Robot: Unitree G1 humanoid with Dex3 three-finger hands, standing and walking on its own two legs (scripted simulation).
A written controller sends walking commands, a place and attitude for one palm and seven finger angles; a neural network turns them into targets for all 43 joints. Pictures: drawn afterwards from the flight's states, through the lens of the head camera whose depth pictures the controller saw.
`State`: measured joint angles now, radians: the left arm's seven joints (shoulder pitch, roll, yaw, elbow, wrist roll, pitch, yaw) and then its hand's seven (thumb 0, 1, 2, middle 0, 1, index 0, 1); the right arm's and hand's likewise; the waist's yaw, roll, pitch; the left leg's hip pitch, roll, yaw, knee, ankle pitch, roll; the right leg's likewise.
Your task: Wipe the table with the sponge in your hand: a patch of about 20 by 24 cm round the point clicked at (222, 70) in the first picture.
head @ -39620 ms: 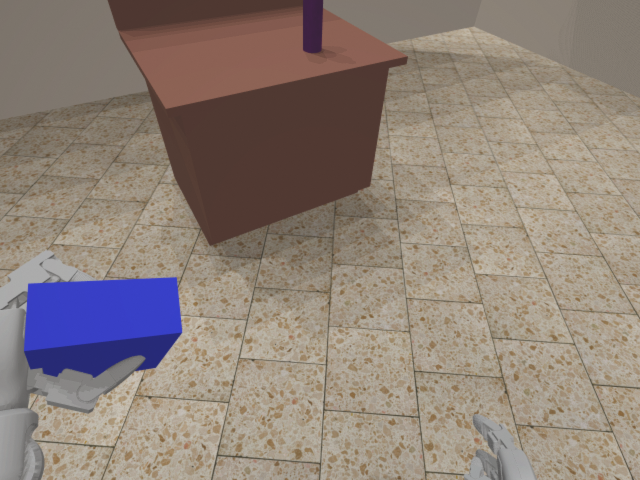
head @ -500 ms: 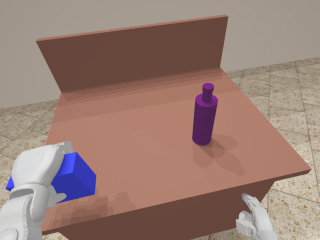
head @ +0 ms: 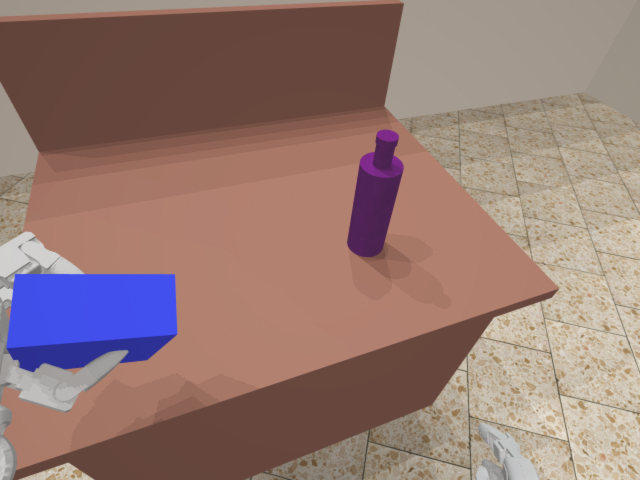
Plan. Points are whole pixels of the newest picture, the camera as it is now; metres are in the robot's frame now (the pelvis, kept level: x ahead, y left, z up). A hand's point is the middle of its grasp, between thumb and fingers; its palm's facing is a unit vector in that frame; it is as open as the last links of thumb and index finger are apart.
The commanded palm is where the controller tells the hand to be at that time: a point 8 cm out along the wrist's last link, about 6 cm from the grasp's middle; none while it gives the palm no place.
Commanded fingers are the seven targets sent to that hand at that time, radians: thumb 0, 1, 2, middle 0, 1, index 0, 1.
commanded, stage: step back with the hand held close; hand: left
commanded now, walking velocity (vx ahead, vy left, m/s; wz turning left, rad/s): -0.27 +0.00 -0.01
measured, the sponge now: (116, 324) +0.22 +0.21 +0.16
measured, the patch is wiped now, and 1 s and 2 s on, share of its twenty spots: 1.00 1.00 1.00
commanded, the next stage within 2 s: stop stepping back and stand still in 1.22 s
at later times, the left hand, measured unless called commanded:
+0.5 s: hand (41, 362) +0.17 +0.24 +0.18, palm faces +0.41 -0.84 -0.36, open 9.4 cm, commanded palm +0.12 +0.28 +0.20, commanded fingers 0.00 0.10 1.30 -1.20 -1.60 -1.20 -1.60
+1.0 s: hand (39, 409) +0.14 +0.22 +0.19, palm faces +0.41 -0.85 -0.35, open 9.4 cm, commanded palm +0.08 +0.26 +0.20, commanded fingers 0.00 0.10 1.30 -1.20 -1.60 -1.20 -1.60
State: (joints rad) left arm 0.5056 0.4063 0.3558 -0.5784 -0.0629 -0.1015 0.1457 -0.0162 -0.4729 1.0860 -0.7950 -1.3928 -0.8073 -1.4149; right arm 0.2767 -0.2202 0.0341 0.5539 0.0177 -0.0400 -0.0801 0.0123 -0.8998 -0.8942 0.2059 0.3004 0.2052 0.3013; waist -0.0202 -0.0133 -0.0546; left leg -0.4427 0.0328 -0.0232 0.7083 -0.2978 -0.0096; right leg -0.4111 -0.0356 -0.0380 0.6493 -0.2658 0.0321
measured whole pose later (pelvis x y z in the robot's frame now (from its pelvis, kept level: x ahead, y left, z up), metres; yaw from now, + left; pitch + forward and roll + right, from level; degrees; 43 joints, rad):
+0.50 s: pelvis -0.04 +0.00 -0.01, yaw +0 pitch +2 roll -2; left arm 0.46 0.40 0.36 -0.63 -0.03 -0.16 0.17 -0.02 -0.48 1.09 -0.80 -1.39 -0.81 -1.41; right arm 0.20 -0.21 0.03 0.54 0.00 -0.09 -0.08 0.01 -0.90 -0.89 0.21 0.30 0.21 0.30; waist 0.00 -0.02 -0.01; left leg -0.55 0.05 -0.03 0.76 -0.26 -0.01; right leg -0.50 -0.03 -0.05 0.68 -0.22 0.03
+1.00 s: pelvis -0.08 -0.02 +0.00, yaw +1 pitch +1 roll -3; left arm 0.46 0.38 0.35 -0.61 -0.04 -0.17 0.16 -0.02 -0.48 1.08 -0.80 -1.39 -0.81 -1.41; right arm 0.23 -0.17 0.02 0.61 0.00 -0.12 -0.06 0.01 -0.90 -0.89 0.21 0.30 0.21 0.30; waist -0.01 0.00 0.00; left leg -0.58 0.07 -0.06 0.82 -0.35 -0.04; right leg -0.42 0.05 -0.03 0.65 -0.23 -0.02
